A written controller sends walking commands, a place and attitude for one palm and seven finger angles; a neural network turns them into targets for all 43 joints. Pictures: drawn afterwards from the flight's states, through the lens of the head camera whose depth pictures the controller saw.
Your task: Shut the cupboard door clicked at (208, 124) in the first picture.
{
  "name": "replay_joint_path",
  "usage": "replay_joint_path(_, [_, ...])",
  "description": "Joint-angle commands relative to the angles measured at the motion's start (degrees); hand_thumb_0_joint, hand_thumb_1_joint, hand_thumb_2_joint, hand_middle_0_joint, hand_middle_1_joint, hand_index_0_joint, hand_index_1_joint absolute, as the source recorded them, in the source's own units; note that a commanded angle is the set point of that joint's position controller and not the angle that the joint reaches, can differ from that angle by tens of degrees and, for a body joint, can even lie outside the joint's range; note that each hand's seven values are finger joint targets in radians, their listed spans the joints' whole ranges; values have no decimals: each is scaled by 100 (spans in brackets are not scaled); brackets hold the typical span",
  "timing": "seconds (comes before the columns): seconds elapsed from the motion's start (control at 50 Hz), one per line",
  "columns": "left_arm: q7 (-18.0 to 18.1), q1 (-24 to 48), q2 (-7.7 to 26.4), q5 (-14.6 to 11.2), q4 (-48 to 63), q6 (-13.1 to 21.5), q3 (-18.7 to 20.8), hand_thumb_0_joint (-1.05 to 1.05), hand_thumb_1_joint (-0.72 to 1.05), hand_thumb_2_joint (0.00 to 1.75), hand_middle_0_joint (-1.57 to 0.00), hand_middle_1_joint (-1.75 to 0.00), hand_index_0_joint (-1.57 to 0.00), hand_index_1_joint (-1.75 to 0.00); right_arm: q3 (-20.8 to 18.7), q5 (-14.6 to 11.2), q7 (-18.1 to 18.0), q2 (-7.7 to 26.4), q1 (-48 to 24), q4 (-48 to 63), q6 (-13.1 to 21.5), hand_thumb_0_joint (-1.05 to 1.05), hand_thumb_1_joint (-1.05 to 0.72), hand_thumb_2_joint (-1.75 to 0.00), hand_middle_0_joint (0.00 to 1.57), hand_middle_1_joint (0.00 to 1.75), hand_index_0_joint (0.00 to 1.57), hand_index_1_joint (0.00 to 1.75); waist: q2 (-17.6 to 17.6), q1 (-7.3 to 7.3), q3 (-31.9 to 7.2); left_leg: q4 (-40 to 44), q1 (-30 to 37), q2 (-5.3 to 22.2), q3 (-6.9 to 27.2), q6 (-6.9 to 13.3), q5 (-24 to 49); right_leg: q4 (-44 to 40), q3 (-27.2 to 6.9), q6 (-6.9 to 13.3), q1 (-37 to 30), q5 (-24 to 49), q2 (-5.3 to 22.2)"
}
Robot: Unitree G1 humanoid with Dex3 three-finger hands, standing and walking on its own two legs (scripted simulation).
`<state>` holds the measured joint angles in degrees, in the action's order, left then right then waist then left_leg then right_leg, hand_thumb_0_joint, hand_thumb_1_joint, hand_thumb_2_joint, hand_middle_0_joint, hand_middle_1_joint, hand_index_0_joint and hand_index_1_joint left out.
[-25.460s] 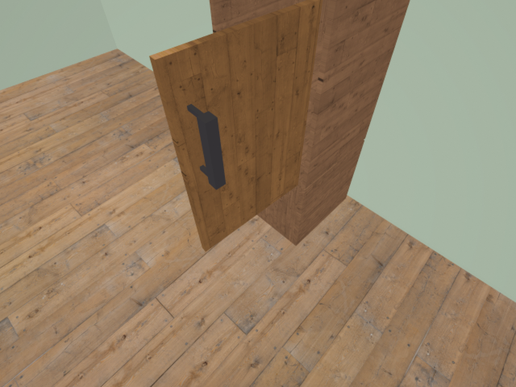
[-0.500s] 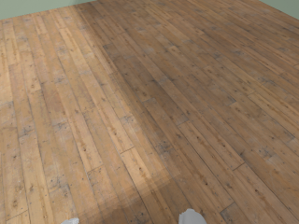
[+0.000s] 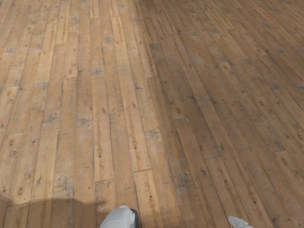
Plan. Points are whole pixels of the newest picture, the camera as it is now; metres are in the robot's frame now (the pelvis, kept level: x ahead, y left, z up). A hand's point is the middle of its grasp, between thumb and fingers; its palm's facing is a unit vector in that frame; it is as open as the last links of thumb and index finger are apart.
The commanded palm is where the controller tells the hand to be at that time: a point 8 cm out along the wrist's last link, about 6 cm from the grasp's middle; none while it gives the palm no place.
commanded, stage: turn to face it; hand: left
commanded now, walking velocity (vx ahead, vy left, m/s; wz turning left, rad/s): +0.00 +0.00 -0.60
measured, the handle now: out of the picture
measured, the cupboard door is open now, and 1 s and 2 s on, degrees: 55 55 55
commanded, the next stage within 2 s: none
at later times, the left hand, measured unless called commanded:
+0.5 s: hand (98, 218) +0.15 +0.17 -0.16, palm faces -0.10 -0.97 -0.22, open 7.3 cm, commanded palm none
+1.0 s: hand (120, 150) +0.36 +0.13 -0.14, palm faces -0.48 -0.84 -0.26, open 7.4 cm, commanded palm none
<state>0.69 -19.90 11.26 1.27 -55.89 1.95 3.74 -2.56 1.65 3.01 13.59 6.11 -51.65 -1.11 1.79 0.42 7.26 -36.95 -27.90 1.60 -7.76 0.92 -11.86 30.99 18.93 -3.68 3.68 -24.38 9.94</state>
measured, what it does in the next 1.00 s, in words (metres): walks ahead, turning right: left foot, then right foot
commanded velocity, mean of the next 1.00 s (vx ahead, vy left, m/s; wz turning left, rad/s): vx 0.00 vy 0.00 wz -0.60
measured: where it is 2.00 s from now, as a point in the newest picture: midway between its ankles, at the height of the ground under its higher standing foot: outside the picture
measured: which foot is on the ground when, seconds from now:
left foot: up 0.00-0.00, down 0.02-0.38, up 0.40-0.66, down 0.68-1.00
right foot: down 0.00-0.02, up 0.04-0.36, down 0.38-0.68, up 0.70-1.00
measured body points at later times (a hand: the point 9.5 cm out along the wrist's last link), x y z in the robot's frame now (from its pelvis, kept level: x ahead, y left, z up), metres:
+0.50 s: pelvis +0.09 -0.01 +0.00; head +0.13 -0.03 +0.45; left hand +0.16 +0.22 -0.14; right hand +0.15 -0.26 -0.15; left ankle +0.09 +0.10 -0.67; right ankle +0.08 -0.12 -0.73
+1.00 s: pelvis +0.12 +0.01 +0.01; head +0.17 -0.01 +0.46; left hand +0.38 +0.18 -0.12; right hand +0.03 -0.24 -0.13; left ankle +0.16 +0.12 -0.73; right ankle +0.04 -0.10 -0.69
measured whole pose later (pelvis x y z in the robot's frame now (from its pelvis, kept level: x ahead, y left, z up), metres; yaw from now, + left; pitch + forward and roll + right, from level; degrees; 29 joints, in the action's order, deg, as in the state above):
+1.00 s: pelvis +0.12 +0.01 +0.01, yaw -30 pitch +1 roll -2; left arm -1.9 -4.6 16.3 1.0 -48.4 -5.0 5.2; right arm -1.6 2.0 -0.8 13.2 13.9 -52.2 -1.3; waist -1.4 -1.5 5.4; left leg -29.9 -12.5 8.7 -11.5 -1.0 -17.3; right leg 45.9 3.4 -1.9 21.0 -24.6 1.3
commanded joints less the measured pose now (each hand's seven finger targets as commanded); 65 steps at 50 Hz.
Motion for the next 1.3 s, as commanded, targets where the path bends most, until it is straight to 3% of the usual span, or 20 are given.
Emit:
replay_joint_path(0.0, [44,-198,575,-114,739,14,38,0,90,90,-20,-30,-20,-30,-319,17,-239,1612,2031,5,209,0,-90,-90,20,30,20,30,-1928,-802,-2437,1019,3920,2462,3090,1483,4842,3952,-913,19,2567,-1745,-518])
replay_joint_path(0.02, [120,148,610,-81,904,-31,-21,0,90,90,-20,-30,-20,-30,-234,-38,-316,1580,1972,46,189,0,-90,-90,20,30,20,30,-595,-749,-1994,1000,3237,2611,2886,1559,4843,4247,-1589,156,2499,-1454,-458])
replay_joint_path(0.06, [153,4,367,-75,524,-175,-60,0,90,90,-20,-30,-20,-30,-126,-55,-445,1140,864,218,241,0,-90,-90,20,30,20,30,-1472,-327,-1605,1602,2275,2284,2298,1242,2531,4083,-1974,154,2621,-945,-294])
replay_joint_path(0.12, [28,-258,277,-14,129,-312,-70,0,90,90,-20,-30,-20,-30,58,-6,-462,605,189,192,244,0,-90,-90,20,30,20,30,-957,55,-1008,2039,1142,1590,1241,781,827,2865,-1852,206,1781,-156,-360])
replay_joint_path(0.3, [-121,-259,295,42,324,-385,118,0,90,90,-20,-30,-20,-30,-213,-40,-418,777,-192,138,-44,0,-90,-90,20,30,20,30,-733,210,-575,1295,799,1560,450,426,-864,432,-1325,217,1094,1120,-855])
replay_joint_path(0.32, [-113,-290,477,49,385,-348,162,0,90,90,-20,-30,-20,-30,-226,-66,-395,669,-172,181,-53,0,-90,-90,20,30,20,30,-470,229,-511,837,720,1300,208,226,-827,-26,-1771,330,1084,1469,-723])
replay_joint_path(0.36, [-65,-192,1224,106,512,-244,282,0,90,90,-20,-30,-20,-30,-153,-115,-362,70,-104,411,-61,0,-90,-90,20,30,20,30,1321,247,-511,-1301,-15,-31,-249,-294,-2181,-1483,-4235,1218,1054,2695,912])
replay_joint_path(0.4, [44,-99,1224,68,496,-218,341,0,90,90,-20,-30,-20,-30,-157,-98,-429,173,-376,529,-78,0,-90,-90,20,30,20,30,1432,276,-653,-2664,-702,0,736,-308,-2130,-1475,-4722,1718,638,3203,982])
replay_joint_path(0.46, [78,231,973,43,591,-236,328,0,90,90,-20,-30,-20,-30,-127,-114,-436,193,-93,399,15,0,-90,-90,20,30,20,30,738,133,-1265,-2271,-542,92,784,-423,-1591,-798,-3570,1503,-160,4267,466])
replay_joint_path(0.6, [29,678,1166,6,667,-362,397,0,90,90,-20,-30,-20,-30,-86,-156,-505,215,537,288,76,0,-90,-90,20,30,20,30,597,-105,-1251,701,1146,-119,605,-440,-433,-287,-3584,1100,591,3880,50])
replay_joint_path(0.62, [9,800,1019,-31,716,-391,355,0,90,90,-20,-30,-20,-30,-116,-142,-509,354,752,221,122,0,-90,-90,20,30,20,30,322,-193,-1286,1418,1944,87,697,-388,183,-15,-3365,810,1210,3169,-261])
replay_joint_path(0.66, [-82,723,628,-81,991,-421,220,0,90,90,-20,-30,-20,-30,-255,-9,-552,1290,1044,309,158,0,-90,-90,20,30,20,30,-2031,-235,-1254,2021,2646,2453,2739,727,1778,1989,-2072,207,2763,-1095,-1268])
replay_joint_path(0.74, [-217,1149,769,-16,945,-525,248,0,90,90,-20,-30,-20,-30,-158,52,-576,1025,594,453,142,0,-90,-90,20,30,20,30,-1126,-60,-644,1720,1904,1953,1592,833,2640,3521,-2047,82,2811,-556,-842])
replay_joint_path(0.92, [-310,1635,653,-6,1237,-545,123,0,90,90,-20,-30,-20,-30,-262,31,-475,1165,1029,265,109,0,-90,-90,20,30,20,30,-1378,-291,-898,1424,2294,1891,516,618,2592,1589,-1404,156,1974,-66,-927])
replay_joint_path(1.0, [-275,1091,838,-12,1117,-445,156,0,90,90,-20,-30,-20,-30,-318,-22,-425,1267,808,312,79,0,-90,-90,20,30,20,30,-1071,44,-1127,508,1854,1735,109,161,2130,-370,-1296,351,599,1286,-995])
replay_joint_path(1.02, [-224,643,1247,26,1008,-381,222,0,90,90,-20,-30,-20,-30,-312,-81,-372,1082,773,393,67,0,-90,-90,20,30,20,30,-276,240,-1310,-361,1115,1420,-214,-191,1153,-899,-2021,565,-341,2259,-366])
replay_joint_path(1.04, [-142,361,1833,63,919,-309,348,0,90,90,-20,-30,-20,-30,-160,-94,-362,567,519,693,57,0,-90,-90,20,30,20,30,1499,397,-1199,-1686,-611,458,-451,-540,-2232,-1057,-3904,1207,-1043,4287,1089])
replay_joint_path(1.06, [-86,106,1996,-27,875,-330,338,0,90,90,-20,-30,-20,-30,-114,-88,-426,690,327,802,-50,0,-90,-90,20,30,20,30,1122,538,-1180,-2640,-734,372,394,-530,-2630,-997,-4119,1667,-478,4740,1446])
replay_joint_path(1.14, [18,1101,1365,-27,1149,-337,246,0,90,90,-20,-30,-20,-30,-137,-90,-434,682,399,566,-49,0,-90,-90,20,30,20,30,818,-11,-1127,-2943,-691,476,773,-645,-1348,-762,-3160,1425,-59,4390,416])
replay_joint_path(1.28, [-36,1057,1449,37,1110,-347,316,0,90,90,-20,-30,-20,-30,-122,-114,-419,496,402,629,-23,0,-90,-90,20,30,20,30,736,-17,-1061,-1073,169,112,561,-623,-1209,-771,-3566,1434,503,3492,229])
